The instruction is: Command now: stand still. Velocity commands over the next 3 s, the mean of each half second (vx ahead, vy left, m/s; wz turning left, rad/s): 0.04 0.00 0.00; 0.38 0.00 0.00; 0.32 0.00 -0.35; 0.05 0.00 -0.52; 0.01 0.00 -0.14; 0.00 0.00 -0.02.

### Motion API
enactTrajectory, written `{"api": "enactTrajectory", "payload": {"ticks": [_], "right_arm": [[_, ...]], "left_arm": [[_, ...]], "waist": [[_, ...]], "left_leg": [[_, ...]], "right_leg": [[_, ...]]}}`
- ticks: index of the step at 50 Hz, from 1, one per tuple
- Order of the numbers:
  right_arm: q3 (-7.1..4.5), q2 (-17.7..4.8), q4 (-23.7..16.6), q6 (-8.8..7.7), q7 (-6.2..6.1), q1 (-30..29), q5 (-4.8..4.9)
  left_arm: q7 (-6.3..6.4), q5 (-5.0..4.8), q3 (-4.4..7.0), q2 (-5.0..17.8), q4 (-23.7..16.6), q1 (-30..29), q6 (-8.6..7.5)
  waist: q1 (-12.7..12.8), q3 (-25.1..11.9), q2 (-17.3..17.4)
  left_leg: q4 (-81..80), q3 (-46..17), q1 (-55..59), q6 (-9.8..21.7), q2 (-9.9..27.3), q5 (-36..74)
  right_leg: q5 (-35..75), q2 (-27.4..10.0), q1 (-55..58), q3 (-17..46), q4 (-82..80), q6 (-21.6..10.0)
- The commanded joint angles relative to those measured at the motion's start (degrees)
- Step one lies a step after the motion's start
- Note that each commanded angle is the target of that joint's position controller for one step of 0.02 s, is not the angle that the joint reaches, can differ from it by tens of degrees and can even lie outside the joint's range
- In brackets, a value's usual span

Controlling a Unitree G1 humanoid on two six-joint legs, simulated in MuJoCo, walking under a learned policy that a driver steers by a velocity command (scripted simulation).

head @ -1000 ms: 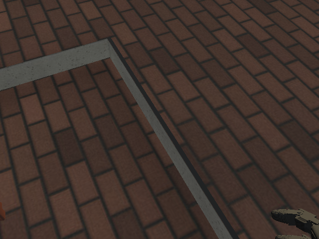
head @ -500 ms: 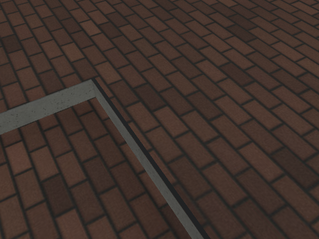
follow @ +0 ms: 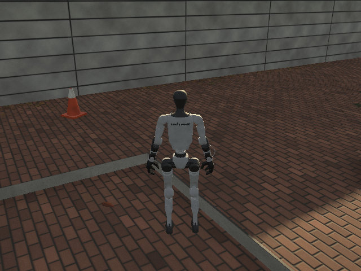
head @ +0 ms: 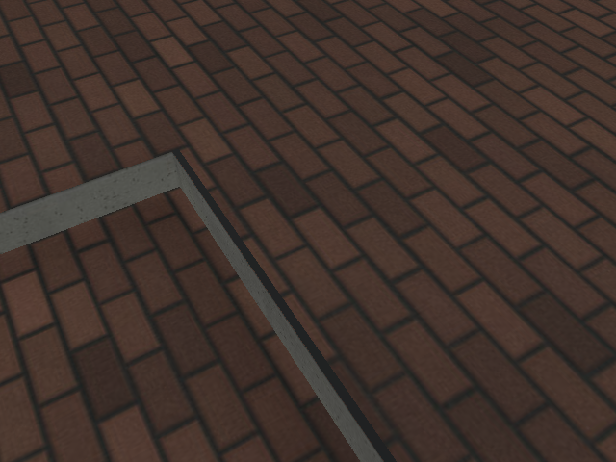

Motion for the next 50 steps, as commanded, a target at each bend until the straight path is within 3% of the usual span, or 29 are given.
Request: {"api": "enactTrajectory", "payload": {"ticks": [1, 18, 20, 21, 23, 24, 26, 28, 30, 31, 33, 34, 35, 36, 37, 38, 39, 41, 44, 47, 48, 50], "right_arm": [[-0.93, -6.4, -1.1, -0.54, -0.18, 0.3, -0.01], [-0.36, -5.1, 1.0, -0.98, -0.34, 3.2, 0.15], [-0.49, -5.3, 1.5, -0.79, -0.62, 4.6, 0.32], [-1.11, -7.0, 1.4, -0.67, -0.81, 5.0, 0.76], [-2.24, -9.8, 1.1, -1.06, -0.88, 7.5, 1.36], [-2.92, -11.1, 1.1, -1.58, -0.94, 8.7, 1.50], [-3.15, -10.1, 0.6, -2.90, -0.88, 9.4, 1.05], [-3.02, -8.7, -0.8, -3.77, -0.76, 7.3, 1.88], [-3.14, -9.0, -2.0, -3.66, -0.58, 4.8, 2.32], [-3.32, -9.8, -2.3, -3.30, -0.45, 3.9, 2.58], [-2.75, -7.8, -2.6, -2.88, -0.07, 4.5, 2.39], [-1.68, -4.3, -3.3, -3.24, 0.32, 3.5, 1.76], [-0.90, -0.9, -5.4, -4.08, 0.33, 3.6, 0.95], [-1.41, -2.6, -5.9, -4.88, 0.44, 3.3, 2.07], [-1.66, -4.2, -6.7, -5.66, 0.97, 1.7, 3.18], [-1.83, -4.8, -6.6, -6.21, 1.38, 1.4, 3.16], [-2.21, -5.4, -6.3, -6.52, 1.36, 1.4, 2.46], [-2.73, -5.1, -6.0, -6.22, 1.77, 1.5, 1.69], [-2.41, -2.2, -7.2, -5.16, 2.08, -2.3, 1.35], [-1.75, -0.5, -10.3, -4.88, 2.34, -9.8, 1.57], [-1.71, -0.3, -11.0, -4.59, 2.59, -11.1, 1.58], [-1.66, -0.5, -12.3, -4.35, 2.99, -14.0, 1.91]], "left_arm": [[0.34, 0.01, 1.07, 6.4, -1.0, 0.6, -0.37], [0.76, -0.10, 0.69, 4.6, 2.1, 4.2, -0.43], [0.95, -0.26, 0.51, 3.6, 3.0, 5.4, -0.26], [1.10, -0.49, 0.65, 3.8, 2.6, 4.9, -0.28], [0.97, -0.64, 0.61, 3.4, 0.9, 3.0, -1.17], [0.58, -0.81, 0.54, 3.1, 0.2, 2.1, -1.90], [-0.30, -1.60, 1.19, 3.9, -0.5, 1.6, -3.21], [-0.98, -2.26, 1.54, 3.9, -1.0, 1.8, -4.43], [-1.23, -2.15, 1.60, 2.8, -0.6, 2.6, -5.21], [-1.36, -1.93, 1.70, 2.1, 0.6, 5.4, -5.31], [-1.52, -1.63, 2.51, 2.7, 4.0, 14.1, -4.68], [-1.36, -1.34, 3.01, 4.8, 4.6, 19.4, -4.59], [-1.56, -1.20, 4.54, 12.5, 5.1, 26.3, -4.68], [-1.99, -0.31, 3.78, 10.9, 6.0, 26.7, -5.69], [-2.35, -0.28, 2.92, 8.3, 4.2, 21.2, -6.57], [-2.77, -0.39, 2.33, 6.6, 2.6, 17.1, -6.91], [-3.16, -0.54, 1.90, 5.9, 1.4, 14.0, -6.95], [-3.17, -0.29, 1.19, 3.5, 1.1, 14.8, -6.38], [-2.20, 0.09, 1.24, 4.3, 1.6, 19.9, -5.68], [-1.15, 0.05, 1.37, 5.3, 0.2, 20.2, -5.31], [-1.01, 0.43, 1.43, 5.4, 0.0, 20.7, -5.20], [-0.80, 0.04, 1.60, 5.3, -0.1, 21.7, -5.25]], "waist": [[0.0, -1.4, 0.1], [0.0, -0.4, 0.4], [-0.4, -0.8, 1.6], [-0.9, 0.4, 3.4], [-2.3, 3.2, 8.5], [-3.0, 4.5, 10.0], [-2.9, 6.0, 8.1], [-1.3, 5.4, 6.0], [0.2, 3.7, 5.7], [2.0, 2.5, 5.4], [5.0, 0.4, 2.9], [6.8, -1.4, -4.7], [7.6, -3.3, -19.1], [6.5, -2.7, -14.9], [4.3, 2.4, -8.1], [2.9, 3.7, -6.1], [1.6, 4.0, -4.5], [1.0, 3.4, -4.8], [2.1, 2.7, -4.6], [3.2, 3.8, -4.5], [3.5, 4.4, -5.3], [3.8, 5.5, -5.9]], "left_leg": [[-4.8, -3.2, -1.0, 0.9, 3.3, 9.4], [-6.3, -3.6, -2.5, 1.3, 3.2, 5.7], [-8.4, -4.3, -2.9, 2.1, 2.9, -9.2], [-9.8, -6.4, -4.0, 3.5, 4.0, -18.4], [-15.7, -17.4, -3.8, 8.4, 12.3, -31.7], [-18.0, -23.3, -4.7, 11.3, 16.9, -32.3], [-19.1, -27.5, -1.3, 14.0, 20.8, -26.4], [-18.1, -23.3, 1.2, 11.9, 19.2, -20.3], [-16.0, -14.9, -2.9, 9.5, 14.1, -13.3], [-13.8, -11.5, -6.8, 9.0, 12.0, -11.8], [-5.3, -7.5, -14.0, 7.4, 8.0, -8.8], [8.6, -2.4, -19.4, 4.4, 3.9, -4.8], [27.1, 2.6, -31.9, 1.0, -2.1, -14.2], [39.9, -4.5, -36.6, 1.6, -0.4, -18.6], [45.7, -6.9, -42.0, 2.8, 2.9, -12.7], [46.3, -6.4, -43.1, 3.4, 4.9, -6.5], [43.9, -5.9, -42.4, 3.4, 6.2, -1.4], [38.9, -4.6, -37.7, 2.3, 7.5, 3.9], [33.0, -1.5, -38.3, -0.3, 6.9, 6.9], [21.8, -0.1, -35.6, -1.4, 5.7, 13.1], [19.0, 0.6, -34.1, -1.1, 5.1, 14.9], [14.4, 1.2, -31.8, -0.4, 4.5, 17.3]], "right_leg": [[7.9, -1.1, -0.1, 0.7, -3.4, -0.9], [5.3, -0.9, -1.4, 0.4, -3.8, -0.5], [-3.5, 1.1, -2.0, -1.9, -1.8, -0.5], [-9.4, 2.7, -4.4, -3.8, 1.8, -0.7], [-12.6, 2.9, -12.5, -5.3, 11.8, -1.4], [-11.8, 0.7, -14.7, -3.5, 17.7, -2.2], [-16.2, -2.7, -22.4, 0.0, 27.5, -3.4], [-15.3, -4.6, -23.7, 0.9, 23.6, -4.4], [-11.6, -2.5, -13.5, -2.7, 12.3, -4.3], [-6.0, -0.3, -5.7, -5.6, 6.4, -4.1], [-0.2, 2.8, 7.7, -7.0, 1.6, -3.3], [-3.8, -4.4, 13.9, 3.8, -3.7, -5.1], [-7.7, -18.1, 20.7, 27.6, -12.0, -12.5], [-19.7, -23.5, 17.5, 39.8, -15.1, -18.0], [-22.5, -22.4, 14.8, 35.9, -15.2, -17.0], [-19.8, -19.3, 13.0, 29.2, -15.6, -14.7], [-12.6, -17.0, 11.6, 23.7, -16.1, -12.7], [3.0, -13.4, 9.4, 14.1, -16.2, -10.2], [19.9, -12.2, 11.0, 8.0, -15.8, -10.9], [22.4, -11.2, 8.5, 4.2, -17.2, -10.2], [23.6, -11.3, 7.7, 3.1, -17.8, -10.0], [23.5, -11.5, 7.7, 1.5, -18.7, -10.0]]}}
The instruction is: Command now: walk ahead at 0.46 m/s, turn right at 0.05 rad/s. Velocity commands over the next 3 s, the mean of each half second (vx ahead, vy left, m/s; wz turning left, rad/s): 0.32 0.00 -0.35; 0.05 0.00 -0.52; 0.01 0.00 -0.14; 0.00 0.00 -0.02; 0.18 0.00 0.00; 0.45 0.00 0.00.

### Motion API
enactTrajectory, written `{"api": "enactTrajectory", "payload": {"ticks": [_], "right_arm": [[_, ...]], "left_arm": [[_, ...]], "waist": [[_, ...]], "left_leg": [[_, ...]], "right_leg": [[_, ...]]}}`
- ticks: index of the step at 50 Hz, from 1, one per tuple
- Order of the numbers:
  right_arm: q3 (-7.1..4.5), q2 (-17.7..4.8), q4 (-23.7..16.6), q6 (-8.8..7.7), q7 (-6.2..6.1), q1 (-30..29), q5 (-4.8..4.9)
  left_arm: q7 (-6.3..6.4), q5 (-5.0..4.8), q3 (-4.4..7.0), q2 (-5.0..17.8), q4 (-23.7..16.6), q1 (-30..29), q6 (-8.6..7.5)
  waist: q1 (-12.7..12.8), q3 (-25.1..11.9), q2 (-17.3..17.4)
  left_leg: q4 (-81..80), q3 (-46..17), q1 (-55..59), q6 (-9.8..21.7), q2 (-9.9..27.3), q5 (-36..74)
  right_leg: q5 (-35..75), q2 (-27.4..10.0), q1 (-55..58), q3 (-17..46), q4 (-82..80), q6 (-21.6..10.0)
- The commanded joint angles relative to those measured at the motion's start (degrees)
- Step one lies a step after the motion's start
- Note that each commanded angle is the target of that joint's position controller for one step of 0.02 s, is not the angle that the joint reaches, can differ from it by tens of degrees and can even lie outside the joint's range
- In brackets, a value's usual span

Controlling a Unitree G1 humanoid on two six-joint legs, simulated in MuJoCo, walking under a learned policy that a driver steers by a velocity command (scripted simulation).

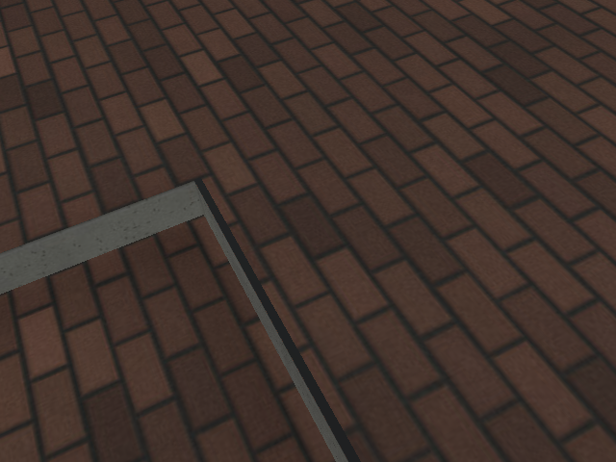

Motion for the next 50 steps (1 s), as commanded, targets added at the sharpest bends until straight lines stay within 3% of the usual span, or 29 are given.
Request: {"api": "enactTrajectory", "payload": {"ticks": [1, 5, 7, 8, 9, 10, 11, 12, 14, 15, 18, 21, 23, 25, 26, 28, 30, 32, 34, 35, 36, 37, 38, 39, 40, 41, 42, 45, 50], "right_arm": [[0.20, -0.8, -6.1, -0.44, 0.67, -10.0, 0.27], [-0.65, -2.8, -8.5, -1.55, 1.08, -10.8, 0.32], [-2.53, -6.5, -7.3, -2.03, 0.57, -2.4, -0.01], [-3.84, -8.6, -5.0, -2.01, 0.06, 6.9, 0.00], [-5.01, -13.0, -2.9, -1.88, -0.56, 17.5, -1.19], [-5.12, -16.4, -1.6, -1.62, -0.29, 19.9, -2.01], [-3.86, -11.4, -2.1, -1.10, -0.41, 19.8, -2.72], [-2.78, -7.9, -3.2, -0.92, -0.83, 14.2, -2.87], [-1.22, -4.0, -3.6, -1.43, -0.86, 6.3, -2.35], [-0.90, -3.4, -2.1, -1.34, -0.68, 6.8, -3.27], [-0.12, -3.2, -0.9, -0.94, -0.59, 5.4, -3.23], [0.97, -2.6, 0.7, 0.43, -2.03, 8.5, -2.37], [1.98, -1.9, 1.1, 1.86, -3.37, 11.2, -2.71], [1.86, -4.2, 0.5, 2.62, -4.50, 12.9, -3.03], [1.54, -6.2, 0.1, 3.98, -5.49, 12.6, -3.01], [0.49, -9.9, -2.8, 5.14, -6.85, 11.2, -3.62], [-0.87, -13.3, -4.2, 4.94, -7.07, 13.3, -2.19], [-1.80, -14.4, -4.3, 5.16, -5.73, 14.8, -0.83], [-2.27, -14.7, -5.8, 5.99, -4.59, 12.9, 0.21], [-2.20, -14.6, -5.9, 6.30, -4.26, 13.1, 0.66], [-1.73, -12.9, -5.7, 5.89, -4.08, 15.6, 0.26], [-0.53, -8.2, -10.5, 4.88, -3.65, 16.0, -2.54], [-1.07, -8.6, -10.8, 3.32, -1.50, 11.1, -3.11], [-1.56, -7.7, -11.7, 2.67, -0.25, 9.9, -0.74], [-0.77, -5.9, -13.8, 3.01, -0.23, 5.5, -0.07], [-0.64, -5.5, -14.5, 3.61, -1.34, 4.3, -0.45], [-0.59, -5.5, -14.5, 4.54, -2.85, 6.8, -0.84], [-0.39, -5.3, -15.2, 4.68, -3.79, 11.1, -1.11], [0.21, -5.3, -16.9, 3.60, -3.93, 8.6, -0.72]], "left_arm": [[0.76, -0.57, 1.92, 9.9, -2.2, 2.4, -0.44], [1.23, -1.59, 3.13, 11.5, -3.4, 0.3, 0.05], [1.55, -1.81, 3.96, 12.7, -4.1, -1.1, 0.59], [1.50, -1.59, 3.66, 12.0, -4.6, -2.4, 0.97], [1.31, -0.69, 2.90, 9.6, -6.4, -2.5, 1.03], [0.70, -0.78, 0.36, -0.4, -6.2, 6.8, 0.67], [0.39, -2.63, 1.85, 4.7, -4.8, 5.0, -0.37], [0.59, -4.08, 2.87, 7.5, -7.2, -1.5, -0.51], [1.67, -2.92, 3.84, 8.3, -9.3, -8.0, 0.53], [1.99, -3.17, 3.78, 5.4, -9.4, -6.3, 1.96], [2.97, -4.19, 2.93, 1.3, -13.6, -9.1, 5.15], [3.61, -3.09, 1.86, 2.0, -20.3, -16.0, 6.55], [3.53, -2.56, 0.75, 1.4, -24.3, -18.8, 6.87], [3.35, -2.17, -0.37, 0.9, -28.4, -22.5, 6.47], [2.46, -1.29, -1.86, -1.2, -32.8, -26.7, 5.70], [1.27, -0.18, -2.89, 0.1, -35.5, -29.1, 4.88], [0.57, -0.80, -3.10, -0.1, -37.9, -33.4, 4.53], [0.01, -1.12, -2.86, 0.2, -36.4, -30.2, 5.10], [-0.52, -1.27, -1.87, 2.8, -36.3, -27.7, 4.71], [-1.08, -1.42, -1.13, 4.4, -36.3, -25.7, 4.37], [-1.69, -1.28, 0.95, 9.1, -34.8, -19.8, 3.97], [-1.12, -1.09, 4.14, 20.1, -35.5, -16.3, 4.18], [-0.43, 2.22, 4.89, 22.0, -34.9, -13.6, 4.85], [-1.30, 2.93, 3.39, 19.2, -34.7, -16.2, 3.92], [-2.12, 1.60, 2.05, 14.0, -34.9, -19.1, 3.06], [-2.58, -0.22, 1.29, 10.3, -33.7, -21.2, 2.69], [-2.32, -0.73, 1.15, 8.8, -32.8, -23.3, 2.61], [-1.00, -0.57, 1.33, 8.6, -32.5, -23.4, 1.94], [1.61, -0.56, 0.88, 9.6, -31.2, -16.7, 1.75]], "waist": [[-0.4, 8.2, -7.8], [-2.9, 6.6, -9.0], [-7.4, 0.2, -11.8], [-12.4, -5.0, -12.2], [-14.9, -14.8, -6.7], [-8.9, -25.3, 13.1], [-11.3, -27.8, 10.2], [-10.4, -17.8, 7.8], [-6.7, -7.6, 0.7], [-5.2, -5.7, 3.8], [-3.6, 1.0, 6.7], [-3.3, 4.0, 2.5], [-2.8, 3.8, 1.2], [-2.9, 3.4, 0.7], [-1.2, 2.2, -0.1], [-1.3, -0.4, -0.4], [-3.2, -3.8, 2.4], [-3.5, -4.7, 4.6], [-2.0, -6.9, 7.4], [-0.4, -8.8, 9.7], [1.6, -12.3, 9.3], [0.4, -16.6, -13.9], [2.2, -25.2, -17.4], [-0.1, -21.7, -10.3], [-1.1, -14.0, -7.9], [-3.3, -4.8, -5.8], [-6.0, -2.7, -8.1], [-8.3, -4.4, -6.8], [-5.5, -6.9, -5.8]], "left_leg": [[-6.9, 1.6, 0.3, 0.6, -1.5, 4.4], [-13.2, 1.0, 6.3, 2.9, -3.6, 1.6], [-15.3, 2.2, 18.2, 4.6, -6.6, -0.8], [-17.7, 2.4, 32.0, 5.6, -6.2, 3.0], [-13.3, -9.1, 54.4, 8.0, 4.7, 11.6], [-16.9, -32.5, 72.5, 18.0, 21.3, 20.6], [-21.8, -35.8, 66.8, 18.6, 19.6, 19.1], [-21.8, -24.6, 58.6, 16.3, 17.8, 19.5], [-25.5, -13.0, 39.1, 13.1, 14.1, 19.3], [-27.7, -11.3, 33.6, 12.8, 14.4, 16.8], [-33.7, -8.2, 25.3, 12.6, 16.1, 1.6], [-35.2, -5.2, 27.1, 10.7, 16.0, -10.5], [-31.7, -4.1, 31.2, 9.4, 16.9, -6.4], [-31.1, -1.2, 33.5, 9.2, 16.3, -3.6], [-30.3, 1.5, 32.9, 8.0, 15.1, -1.7], [-32.5, 8.5, 29.0, 8.5, 10.0, 4.6], [-34.8, 8.6, 33.1, 9.3, 12.8, 14.6], [-31.5, 11.7, 39.1, 10.5, 15.0, 32.5], [-24.4, 13.7, 43.0, 9.2, 15.0, 59.5], [-18.9, 14.1, 45.0, 8.0, 14.3, 69.2], [-7.6, 13.9, 42.3, 6.1, 11.4, 72.5], [17.1, 11.7, 18.2, -1.5, 2.1, 16.4], [35.9, -4.0, 8.2, -2.8, -10.1, -26.4], [43.9, -10.0, 3.0, -1.5, -8.1, -27.6], [43.9, -8.2, -0.9, -0.5, -6.8, -25.4], [41.7, -6.6, -4.8, -0.3, -5.1, -22.7], [42.0, -5.8, -2.7, -0.5, -3.5, -20.0], [46.3, -4.0, 0.1, -1.0, -4.4, -14.3], [40.7, -5.6, -5.7, -2.4, -4.2, -9.7]], "right_leg": [[27.4, -13.6, -5.4, 5.7, -4.9, -6.5], [41.5, -15.1, 0.0, 6.5, 0.4, -5.7], [57.4, -14.6, 2.5, 7.2, 9.7, -4.5], [58.1, -11.8, -1.5, 5.8, 19.8, -2.8], [37.3, -7.8, -16.9, 5.4, 36.1, -0.3], [-18.4, 3.6, -36.8, 4.8, 59.6, 3.5], [-20.3, 2.5, -38.5, 12.0, 72.0, 3.7], [-17.9, -0.1, -44.1, 9.2, 77.0, 3.6], [-11.5, -4.3, -41.5, 5.9, 76.6, 3.2], [-14.2, -4.3, -39.6, 4.1, 84.4, 2.8], [-18.7, -3.0, -48.3, 2.1, 102.8, 1.0], [-13.7, -3.3, -62.8, 5.4, 109.9, 0.6], [-11.7, -2.5, -73.3, 7.2, 115.9, 1.0], [-9.7, -2.4, -79.2, 6.6, 115.5, 2.9], [-8.9, -4.7, -79.3, 7.1, 108.1, 3.7], [-3.9, -5.4, -68.7, 0.6, 88.9, 5.0], [-5.4, -6.7, -60.0, -0.6, 77.5, 4.3], [-10.3, -5.5, -56.2, -4.7, 74.7, 1.7], [-13.8, -1.8, -49.0, -6.4, 64.5, -2.1], [-9.8, 0.9, -43.0, -5.8, 54.2, -4.1], [-3.0, 3.5, -32.1, 0.4, 45.2, -7.3], [19.6, -10.6, -16.2, 33.2, 33.8, -17.5], [19.2, -16.9, -12.6, 56.8, 15.1, -24.1], [12.3, -19.4, -17.5, 50.7, 13.7, -21.4], [4.2, -16.2, -23.6, 44.9, 15.9, -17.9], [-1.2, -12.7, -29.7, 37.5, 17.1, -13.4], [-4.9, -9.9, -34.6, 31.8, 17.8, -10.7], [2.5, -7.0, -34.6, 24.8, 17.0, -9.8], [4.0, -7.6, -21.0, 23.2, 12.2, -10.5]]}}
Over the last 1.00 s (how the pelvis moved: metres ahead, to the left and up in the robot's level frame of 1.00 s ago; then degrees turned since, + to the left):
0.17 -0.05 0.00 0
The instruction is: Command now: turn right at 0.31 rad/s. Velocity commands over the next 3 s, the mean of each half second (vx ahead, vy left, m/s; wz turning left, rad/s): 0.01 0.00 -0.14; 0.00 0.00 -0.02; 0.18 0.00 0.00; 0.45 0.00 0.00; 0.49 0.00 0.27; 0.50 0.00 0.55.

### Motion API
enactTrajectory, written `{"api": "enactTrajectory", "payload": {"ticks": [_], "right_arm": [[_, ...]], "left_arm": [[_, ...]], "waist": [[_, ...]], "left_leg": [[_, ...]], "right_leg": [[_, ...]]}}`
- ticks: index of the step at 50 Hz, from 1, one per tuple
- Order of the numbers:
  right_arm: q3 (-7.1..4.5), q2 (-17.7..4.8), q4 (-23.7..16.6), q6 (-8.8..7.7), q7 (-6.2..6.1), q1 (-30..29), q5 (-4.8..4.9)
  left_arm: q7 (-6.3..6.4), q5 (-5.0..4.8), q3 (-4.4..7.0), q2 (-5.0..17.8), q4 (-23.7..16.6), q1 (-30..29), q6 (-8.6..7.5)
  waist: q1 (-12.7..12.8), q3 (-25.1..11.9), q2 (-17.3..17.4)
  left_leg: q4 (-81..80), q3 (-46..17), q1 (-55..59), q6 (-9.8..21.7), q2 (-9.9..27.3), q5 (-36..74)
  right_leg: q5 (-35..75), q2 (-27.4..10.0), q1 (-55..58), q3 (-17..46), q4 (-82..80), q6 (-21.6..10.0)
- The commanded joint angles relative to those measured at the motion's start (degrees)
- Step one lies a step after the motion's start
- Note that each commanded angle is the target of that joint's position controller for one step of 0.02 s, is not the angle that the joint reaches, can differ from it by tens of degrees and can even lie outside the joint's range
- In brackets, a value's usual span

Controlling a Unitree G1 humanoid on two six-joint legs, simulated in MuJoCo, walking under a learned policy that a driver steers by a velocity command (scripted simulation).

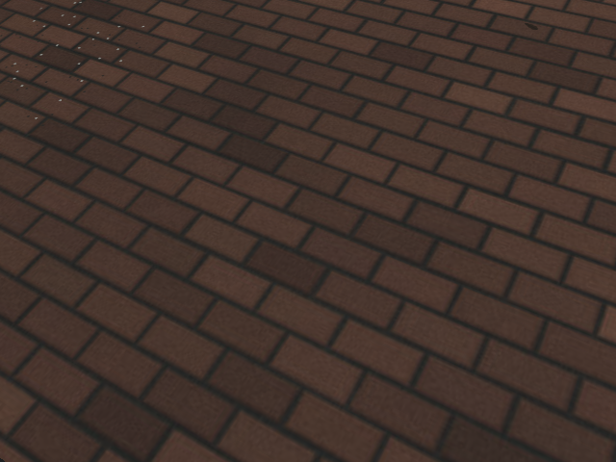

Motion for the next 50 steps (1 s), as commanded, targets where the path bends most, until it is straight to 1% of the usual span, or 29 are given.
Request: {"api": "enactTrajectory", "payload": {"ticks": [1, 2, 3, 4, 6, 7, 8, 9, 11, 12, 13, 14, 15, 16, 17, 18, 19, 20, 21, 22, 23, 24, 25, 27, 30, 33, 39, 44, 50], "right_arm": [[-0.36, -2.7, -2.5, -0.41, -0.35, 4.3, 0.36], [-0.36, -2.9, -2.8, -0.51, -0.44, 3.6, 0.31], [-0.48, -3.3, -2.9, -0.57, -0.52, 3.5, 0.25], [-0.42, -3.4, -3.7, -0.73, -0.48, 3.9, 0.02], [-0.52, -3.7, -3.6, -0.86, -0.51, 4.8, 0.17], [-0.58, -3.8, -3.4, -0.84, -0.52, 5.6, 0.10], [0.18, -2.0, -3.5, -0.71, -0.64, 6.1, -0.18], [0.56, -1.2, -3.6, -0.82, -0.62, 6.1, -0.35], [1.18, -0.3, -3.7, -1.33, -0.24, 5.7, -0.46], [2.36, 2.3, -4.4, -1.46, 0.12, 4.5, -0.08], [2.58, 2.3, -4.2, -1.73, 0.58, 4.2, 0.29], [2.23, 1.6, -3.1, -2.08, 1.05, 5.5, 0.67], [1.20, 0.0, -0.9, -2.29, 1.65, 6.6, 0.51], [0.46, -0.6, 0.3, -2.28, 1.96, 8.5, 0.43], [0.59, -1.4, -0.6, -2.71, 2.22, 10.5, -1.73], [0.16, -4.9, -2.3, -3.04, 1.96, 9.5, -3.02], [0.81, -2.1, -1.6, -3.03, 1.70, 9.1, -3.59], [1.74, 0.9, -2.0, -3.13, 1.56, 6.1, -2.77], [1.91, 1.4, -1.6, -2.99, 1.43, 5.1, -2.55], [1.61, 0.0, -1.5, -2.99, 1.33, 5.1, -2.20], [1.46, -0.7, -1.2, -3.17, 1.13, 5.5, -1.78], [1.35, -1.0, -0.5, -3.32, 0.96, 6.6, -1.27], [1.13, -1.6, -0.1, -3.34, 0.84, 7.3, -0.88], [1.03, -1.3, 0.1, -3.38, 0.73, 7.9, -0.73], [0.96, -0.8, 0.4, -3.20, 0.89, 7.6, -0.82], [0.86, -0.7, 0.8, -2.97, 1.22, 6.8, -0.84], [0.66, -1.2, 2.2, -2.88, 1.68, 6.0, -0.86], [0.59, -1.8, 3.7, -2.83, 1.65, 6.2, -0.86], [0.60, -2.2, 5.7, -2.60, 1.44, 6.6, -0.82]], "left_arm": [[1.40, -0.40, 1.08, 5.8, -3.9, -0.5, -0.42], [1.68, -0.44, 0.89, 5.5, -3.9, 0.0, -0.02], [1.98, -0.27, 0.72, 5.4, -3.8, 0.4, 0.25], [2.01, 0.34, 0.48, 4.7, -3.6, 0.1, 0.59], [2.36, 0.64, 0.36, 5.0, -3.5, 0.7, 0.96], [2.50, 1.06, 0.41, 5.4, -3.4, 0.9, 1.20], [2.45, 0.72, -0.03, 4.5, -3.6, -0.5, 1.84], [2.53, 0.62, -0.02, 4.4, -3.4, 0.0, 2.30], [2.82, 0.52, 0.29, 5.0, -2.7, 1.2, 3.00], [3.26, 0.58, -0.02, 3.8, -3.2, 0.2, 3.78], [3.43, 0.17, 0.34, 4.7, -2.8, 0.5, 4.50], [3.45, -0.21, 0.76, 5.6, -2.0, 1.1, 5.04], [2.76, -0.77, 1.23, 6.4, -0.6, 2.6, 4.83], [2.19, -0.76, 1.28, 6.4, 0.4, 3.3, 4.53], [0.90, 0.92, -0.45, 2.2, 0.9, 2.7, 2.65], [-0.19, 1.02, -0.96, -0.8, 0.9, 3.3, 1.45], [-0.19, 0.16, -0.69, -0.5, 1.8, 3.8, 1.33], [0.03, 0.10, -0.24, 1.2, 2.2, 1.7, 1.56], [0.18, 0.22, -0.08, 1.5, 2.8, -0.1, 1.88], [0.43, 0.52, 0.17, 2.2, 3.6, -0.4, 2.11], [0.39, 0.74, 0.34, 2.7, 4.3, 0.3, 2.11], [0.28, 0.92, 0.18, 2.3, 5.1, 1.2, 2.10], [-0.09, 0.99, 0.23, 2.6, 5.8, 1.9, 1.75], [-0.24, 0.79, 0.35, 2.9, 7.0, 2.0, 1.27], [0.01, 0.62, 0.43, 3.1, 8.4, 2.0, 1.19], [0.44, 0.59, 0.56, 3.5, 9.5, 2.5, 1.49], [1.22, 0.49, 0.84, 4.7, 11.3, 3.3, 2.15], [1.55, 0.38, 0.91, 5.3, 12.8, 3.5, 2.39], [1.71, 0.29, 0.84, 5.5, 14.7, 3.8, 2.45]], "waist": [[-1.6, -7.8, -7.1], [-1.1, -7.2, -7.4], [-0.8, -7.0, -7.6], [-1.3, -7.1, -8.8], [-0.9, -6.9, -9.4], [-0.8, -7.0, -9.4], [-1.3, -6.2, -9.9], [-0.8, -5.7, -9.6], [0.2, -5.3, -8.5], [0.6, -5.3, -8.9], [1.7, -4.7, -8.8], [1.9, -4.4, -8.1], [2.3, -3.1, -5.5], [1.5, -1.9, -5.4], [-1.0, -5.3, -7.0], [1.2, -4.5, 0.3], [2.3, -6.7, 8.9], [1.9, -4.2, 9.1], [1.0, -2.7, 8.8], [0.4, -2.0, 7.8], [0.3, -2.0, 6.4], [0.2, -2.4, 4.9], [-0.2, -2.7, 3.6], [-0.9, -4.6, 0.3], [-1.2, -6.1, -1.5], [-0.9, -6.0, -1.9], [-0.4, -5.0, -1.7], [-0.4, -4.3, -1.6], [-0.6, -3.4, -1.8]], "left_leg": [[-4.9, -1.2, -4.0, -1.7, 0.9, 2.7], [-7.3, -1.1, -4.1, -2.7, 0.8, 3.6], [-8.9, -1.2, -3.9, -3.6, 0.7, 4.2], [-11.4, -2.2, -4.3, -4.4, 1.1, 3.5], [-12.8, -2.4, -4.9, -5.5, 1.0, 3.1], [-12.3, -2.7, -4.9, -5.9, 1.2, 2.9], [-16.0, -0.6, -4.4, -6.3, 1.2, 0.3], [-19.2, 0.0, -3.4, -6.3, 1.5, -0.3], [-26.1, 1.0, -1.1, -6.1, 2.1, -1.1], [-36.7, 0.7, 3.1, -5.5, 3.1, -7.6], [-43.3, 3.0, 7.6, -5.2, 2.2, -8.4], [-50.4, 4.7, 13.1, -4.5, 1.6, -3.5], [-57.2, 9.1, 20.2, -3.4, -1.2, 3.3], [-62.6, 8.7, 26.0, -2.2, -1.4, 7.5], [-60.2, 0.3, 37.4, 0.0, 4.0, 10.8], [-63.0, -8.4, 38.4, 3.8, 11.7, 14.5], [-67.8, -14.3, 30.8, 9.3, 14.8, 0.9], [-69.6, -14.2, 28.1, 9.9, 13.4, -6.8], [-69.6, -11.9, 27.5, 8.4, 11.2, -10.2], [-69.6, -9.9, 27.7, 7.1, 9.4, -11.1], [-69.0, -8.7, 28.8, 6.4, 8.8, -9.5], [-67.9, -7.4, 30.1, 5.7, 8.2, -6.1], [-66.5, -5.6, 31.2, 5.7, 7.1, -1.2], [-63.9, -3.3, 34.7, 5.9, 5.9, 7.7], [-62.1, -1.7, 37.1, 6.5, 5.0, 15.8], [-62.1, -1.1, 36.9, 6.7, 4.6, 18.6], [-62.4, -0.4, 35.6, 6.5, 3.9, 19.1], [-62.6, 0.0, 35.1, 6.2, 3.4, 18.1], [-62.9, 0.4, 34.8, 5.8, 2.9, 15.9]], "right_leg": [[0.2, -10.2, 15.0, 17.7, -19.9, -6.4], [0.3, -10.5, 15.9, 17.6, -20.7, -6.8], [0.7, -11.0, 16.6, 17.8, -21.2, -7.5], [0.0, -11.4, 16.8, 18.3, -21.4, -7.8], [-1.1, -13.0, 17.9, 19.7, -22.2, -9.5], [-1.2, -13.7, 18.0, 20.5, -22.3, -10.3], [-0.9, -12.5, 17.5, 18.7, -22.7, -10.6], [-1.1, -12.1, 17.0, 18.3, -22.5, -10.7], [-2.2, -12.1, 17.0, 18.5, -21.8, -10.8], [-4.1, -12.5, 16.6, 17.9, -22.4, -9.4], [-6.4, -11.4, 15.4, 17.0, -22.3, -8.6], [-9.0, -11.0, 13.9, 16.7, -21.2, -8.0], [-11.7, -10.1, 10.3, 14.7, -19.9, -8.0], [-14.0, -9.2, 7.3, 14.6, -17.7, -7.5], [-9.9, -8.6, 1.8, 15.2, -17.5, -4.0], [-11.0, -3.3, -0.8, 10.0, -13.4, 0.2], [-9.7, -3.1, 6.6, 5.7, -10.8, 2.8], [-5.8, -4.1, 9.0, 5.8, -12.0, 3.9], [-3.7, -4.1, 9.6, 5.7, -13.9, 3.8], [-2.9, -3.6, 10.0, 5.5, -15.3, 3.4], [-1.6, -3.8, 10.2, 5.8, -16.9, 2.9], [-0.5, -4.1, 11.0, 6.0, -18.2, 2.4], [1.6, -4.1, 11.7, 6.0, -19.4, 2.2], [4.7, -4.2, 12.4, 6.2, -20.8, 2.1], [8.3, -4.5, 13.8, 6.2, -21.3, 2.4], [10.4, -4.6, 15.6, 6.0, -21.1, 2.6], [11.7, -4.9, 17.7, 5.8, -21.0, 2.6], [12.0, -5.0, 18.4, 5.6, -21.2, 2.6], [11.6, -4.9, 18.5, 5.4, -21.7, 2.5]]}}
Over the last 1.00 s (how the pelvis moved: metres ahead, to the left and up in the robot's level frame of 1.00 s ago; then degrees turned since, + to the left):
0.33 -0.04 0.11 -29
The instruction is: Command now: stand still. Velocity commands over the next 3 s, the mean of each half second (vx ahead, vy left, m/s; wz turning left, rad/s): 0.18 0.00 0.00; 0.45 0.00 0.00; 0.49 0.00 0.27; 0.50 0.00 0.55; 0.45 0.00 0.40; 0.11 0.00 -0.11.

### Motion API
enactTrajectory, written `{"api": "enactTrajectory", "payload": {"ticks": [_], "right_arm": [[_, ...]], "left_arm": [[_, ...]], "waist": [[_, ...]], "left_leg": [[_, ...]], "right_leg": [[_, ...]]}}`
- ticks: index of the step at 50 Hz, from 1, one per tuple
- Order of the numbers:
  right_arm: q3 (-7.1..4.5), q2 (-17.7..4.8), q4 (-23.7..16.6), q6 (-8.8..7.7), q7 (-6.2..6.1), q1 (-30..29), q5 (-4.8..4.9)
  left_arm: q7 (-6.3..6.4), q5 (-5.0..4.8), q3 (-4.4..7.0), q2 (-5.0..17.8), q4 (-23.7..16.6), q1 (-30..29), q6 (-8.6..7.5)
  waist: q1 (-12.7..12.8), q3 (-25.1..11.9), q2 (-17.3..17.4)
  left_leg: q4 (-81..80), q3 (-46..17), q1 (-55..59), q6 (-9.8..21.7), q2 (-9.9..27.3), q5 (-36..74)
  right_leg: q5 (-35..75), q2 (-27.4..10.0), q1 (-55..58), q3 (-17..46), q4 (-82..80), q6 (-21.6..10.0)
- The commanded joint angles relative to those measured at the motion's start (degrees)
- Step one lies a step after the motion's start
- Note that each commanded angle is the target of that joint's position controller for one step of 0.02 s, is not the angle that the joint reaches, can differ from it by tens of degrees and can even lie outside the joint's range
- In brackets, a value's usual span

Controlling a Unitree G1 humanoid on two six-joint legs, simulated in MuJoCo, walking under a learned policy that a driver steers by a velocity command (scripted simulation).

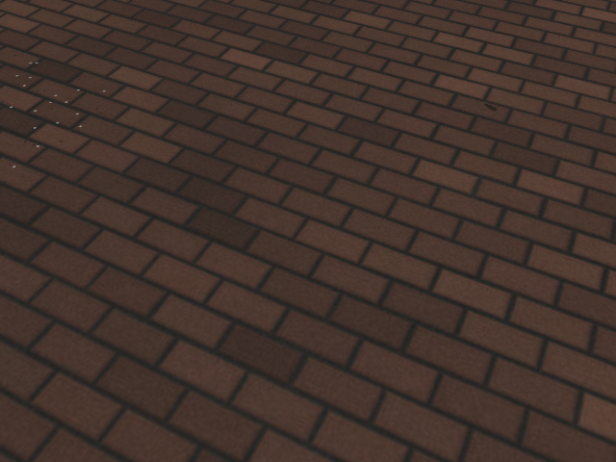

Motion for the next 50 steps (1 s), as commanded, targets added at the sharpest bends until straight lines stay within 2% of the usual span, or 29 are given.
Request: {"api": "enactTrajectory", "payload": {"ticks": [1, 7, 8, 10, 12, 13, 15, 17, 18, 19, 20, 21, 22, 24, 27, 31, 34, 36, 37, 38, 39, 40, 41, 42, 43, 44, 46, 48, 50], "right_arm": [[-1.27, -5.8, -2.1, -0.55, -0.26, 0.3, 0.03], [-1.22, -5.9, 0.0, -0.26, -0.47, 0.9, 0.10], [-1.26, -5.8, 1.0, -0.13, -0.49, 2.2, 0.20], [-2.29, -8.3, 2.3, 0.21, -0.70, 4.8, 0.94], [-2.81, -10.1, 3.1, -0.26, -0.86, 7.8, 1.20], [-3.07, -10.8, 3.4, -0.60, -0.84, 8.7, 1.18], [-3.34, -11.4, 2.4, -1.25, -0.69, 6.4, 1.11], [-3.14, -11.2, -0.4, -1.44, 0.03, -2.3, 2.22], [-2.76, -9.7, -1.7, -1.55, 0.48, -6.0, 2.57], [-1.57, -5.7, -3.4, -2.15, 1.00, -8.8, 2.43], [-1.05, -4.3, -4.7, -3.40, 1.29, -8.4, 2.37], [-1.36, -6.3, -4.0, -4.30, 1.61, -7.3, 2.60], [-1.42, -6.9, -2.9, -5.02, 2.42, -4.5, 2.67], [-1.32, -7.0, -2.1, -5.90, 3.39, -3.6, 1.88], [-0.81, -5.6, -3.1, -5.24, 4.26, -7.2, 1.47], [0.79, -3.4, -7.4, -5.06, 4.82, -16.8, 1.63], [-0.03, -6.2, -8.8, -5.11, 4.77, -18.4, 2.33], [-1.35, -9.0, -8.6, -5.25, 4.64, -14.9, 2.09], [-2.32, -10.8, -7.4, -5.03, 4.19, -9.9, 2.10], [-3.70, -12.9, -4.6, -4.67, 3.64, -0.5, 2.38], [-4.83, -15.4, -2.2, -4.12, 2.82, 9.1, 2.31], [-5.98, -21.0, -1.1, -3.87, 2.48, 14.6, 0.41], [-4.54, -16.8, -1.7, -3.91, 2.39, 12.5, 0.00], [-3.73, -13.1, -2.1, -4.09, 2.41, 7.5, 0.50], [-3.19, -11.4, -2.6, -4.22, 2.51, 3.1, 0.84], [-2.83, -10.0, -2.6, -4.54, 2.87, 0.4, 0.44], [-2.44, -8.1, -2.0, -5.23, 3.36, -1.7, -0.40], [-2.56, -8.1, -0.8, -5.71, 3.40, -0.8, 0.15], [-2.90, -9.4, 0.0, -5.99, 3.12, 0.9, 0.03]], "left_arm": [[0.25, -0.03, 1.15, 5.8, -1.0, 2.4, -0.43], [0.36, -0.05, 0.97, 5.6, 1.1, 3.2, -0.49], [0.34, -0.20, 0.91, 5.2, 1.9, 4.7, -0.49], [0.27, -0.72, 1.11, 5.9, 1.7, 3.8, -0.82], [-0.17, -1.09, 0.61, 4.8, -0.3, 1.5, -2.41], [-0.54, -1.24, 0.34, 4.1, -0.5, 1.6, -3.36], [-1.33, -0.99, 0.49, 4.7, 0.0, 2.7, -4.60], [-2.05, -1.21, 0.29, 3.3, 2.1, 8.8, -5.09], [-2.01, -0.69, 0.71, 4.4, 4.2, 13.5, -5.06], [-1.59, -0.49, 1.76, 8.3, 5.7, 20.1, -5.02], [-1.74, -0.57, 2.87, 12.5, 5.2, 21.9, -5.11], [-1.64, 0.08, 2.25, 10.2, 4.1, 20.3, -5.74], [-1.62, 0.04, 1.64, 8.1, 2.9, 17.9, -6.16], [-1.99, -0.48, 1.18, 7.2, 1.3, 14.4, -6.20], [-2.10, -0.40, 0.20, 4.8, 1.8, 15.6, -5.58], [-1.36, -1.01, 1.01, 8.4, 1.8, 17.3, -5.95], [-1.74, -1.45, 1.80, 10.6, 1.8, 17.6, -6.09], [-1.99, -1.22, 2.30, 11.7, 1.4, 16.3, -5.82], [-1.97, -0.78, 2.43, 11.7, 1.2, 15.5, -5.34], [-2.07, -0.23, 2.33, 11.4, 0.7, 14.5, -4.77], [-2.08, 0.53, 1.79, 10.3, -0.7, 14.0, -4.75], [-2.58, 0.77, -0.56, 1.3, -2.1, 21.1, -5.79], [-2.92, -0.58, -0.56, 2.1, -1.2, 20.6, -7.42], [-3.14, -2.76, 1.11, 7.6, -3.4, 13.3, -8.27], [-2.89, -3.09, 1.25, 8.7, -4.9, 8.4, -8.54], [-2.45, -2.37, 1.44, 8.5, -5.2, 6.3, -8.38], [-2.24, -1.86, 1.62, 6.5, -4.6, 8.4, -6.76], [-2.09, -1.85, 1.57, 5.1, -5.0, 7.8, -5.33], [-1.90, -1.07, 1.84, 5.7, -6.6, 3.7, -4.94]], "waist": [[0.1, -0.7, 0.5], [0.0, 0.1, 0.4], [0.0, -1.0, 0.6], [-1.2, 2.4, 2.6], [-1.6, 5.3, 7.5], [-1.2, 5.2, 9.2], [0.7, 4.6, 7.8], [5.8, 4.8, 6.9], [7.9, 4.8, 3.6], [9.6, 3.1, -6.1], [8.9, 4.4, -14.9], [7.7, 7.0, -9.9], [5.4, 7.6, -6.2], [3.0, 7.1, -3.3], [3.0, 7.6, -4.2], [5.2, 9.8, -4.7], [3.9, 10.6, -6.0], [0.7, 6.9, -7.5], [-2.5, 2.8, -8.1], [-7.2, -3.1, -8.0], [-11.2, -9.5, -5.8], [-7.0, -20.6, 12.2], [-6.6, -23.5, 15.4], [-5.8, -12.5, 10.8], [-4.1, -6.4, 5.5], [-2.2, -3.1, 2.5], [1.5, -1.4, 5.4], [2.5, 1.2, 5.5], [2.1, 4.1, 3.9]], "left_leg": [[-2.5, -4.7, 5.3, 2.9, 4.5, 14.7], [-3.0, -4.5, 5.1, 2.7, 4.2, 12.8], [-3.2, -4.4, 5.8, 2.9, 3.7, 5.2], [-5.1, -8.7, 4.1, 5.4, 5.6, -19.1], [-11.8, -21.8, 3.6, 9.9, 14.1, -32.5], [-14.4, -27.1, 3.8, 11.9, 17.7, -33.7], [-16.0, -28.9, -1.8, 12.8, 19.4, -30.2], [-13.1, -19.4, -12.5, 9.1, 14.2, -25.6], [-5.9, -12.4, -20.8, 5.9, 9.2, -20.6], [10.1, -3.0, -29.6, 1.8, 2.4, -14.8], [22.5, 1.4, -37.0, 0.7, -0.8, -13.6], [32.7, -3.3, -40.4, 0.8, 1.8, -14.7], [37.9, -5.0, -42.7, 1.1, 3.5, -11.2], [39.5, -4.8, -44.0, 1.3, 6.2, -4.0], [34.8, -1.3, -39.3, -0.3, 7.3, 2.2], [16.6, 3.0, -26.3, -0.4, 5.5, 11.1], [9.0, 2.7, -20.7, 1.2, 4.1, 12.1], [7.1, 3.0, -14.4, 3.0, 2.0, 11.4], [7.4, 3.6, -7.7, 4.2, 0.6, 10.2], [7.1, 4.5, 4.0, 5.6, -0.8, 10.0], [9.0, -2.8, 21.1, 7.8, 5.8, 7.4], [3.5, -30.8, 40.5, 16.7, 22.3, -5.9], [-9.1, -47.8, 36.5, 17.3, 25.6, -11.1], [-10.5, -39.5, 27.4, 14.1, 23.5, -12.8], [-10.9, -30.1, 17.9, 12.5, 21.7, -8.1], [-12.4, -23.7, 10.1, 11.5, 19.2, -2.5], [-15.8, -15.7, 2.1, 11.1, 15.2, 0.6], [-18.4, -12.1, -1.6, 12.0, 14.3, 1.9], [-20.1, -10.2, -2.8, 12.7, 14.2, 3.0]], "right_leg": [[13.8, -2.6, -4.1, 2.2, -3.4, -2.6], [13.2, -2.5, -4.3, 2.0, -4.0, -2.5], [7.2, -1.9, -4.3, 1.4, -3.9, -2.9], [-9.8, -0.5, -11.6, 0.5, 0.9, -4.3], [-12.6, -0.3, -19.3, -1.4, 8.1, -5.1], [-9.5, -0.5, -19.8, -3.1, 11.1, -5.1], [-7.8, -2.2, -14.9, -2.1, 13.3, -6.0], [-5.1, -1.8, -0.4, -3.5, 1.4, -7.9], [-2.8, -2.2, 9.2, -1.3, -2.6, -8.4], [-13.4, -10.9, 15.9, 12.9, -9.6, -11.2], [-21.7, -20.6, 17.8, 29.2, -15.8, -16.0], [-20.2, -22.7, 15.3, 33.0, -16.6, -17.5], [-15.7, -21.1, 15.6, 28.8, -16.3, -16.4], [-3.4, -18.3, 15.8, 19.8, -16.7, -13.5], [12.4, -14.6, 10.9, 8.7, -18.4, -11.5], [15.7, -12.2, 2.5, 2.3, -22.0, -10.5], [20.4, -14.1, 5.6, 1.3, -21.4, -9.7], [39.5, -15.0, 10.2, -0.1, -14.8, -8.1], [49.9, -14.6, 11.3, -1.4, -8.1, -6.9], [55.3, -12.5, 9.0, -3.4, 2.8, -5.3], [43.9, -10.5, -3.0, -3.4, 17.6, -3.7], [8.9, 0.3, -22.3, -3.7, 41.8, -0.1], [-11.6, 2.2, -27.1, 4.7, 53.0, -0.8], [-8.8, -1.4, -32.4, 4.2, 56.9, -1.5], [-3.5, -4.8, -32.2, 1.9, 55.5, -2.2], [0.2, -7.1, -30.1, 0.8, 52.7, -2.3], [3.3, -9.7, -24.7, 0.8, 48.9, -2.5], [3.4, -10.6, -25.7, -0.1, 46.0, -1.9], [7.8, -11.4, -29.8, -0.4, 40.8, -0.5]]}}
Over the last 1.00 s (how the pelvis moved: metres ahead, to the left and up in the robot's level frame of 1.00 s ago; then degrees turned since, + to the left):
0.13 0.06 0.03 -3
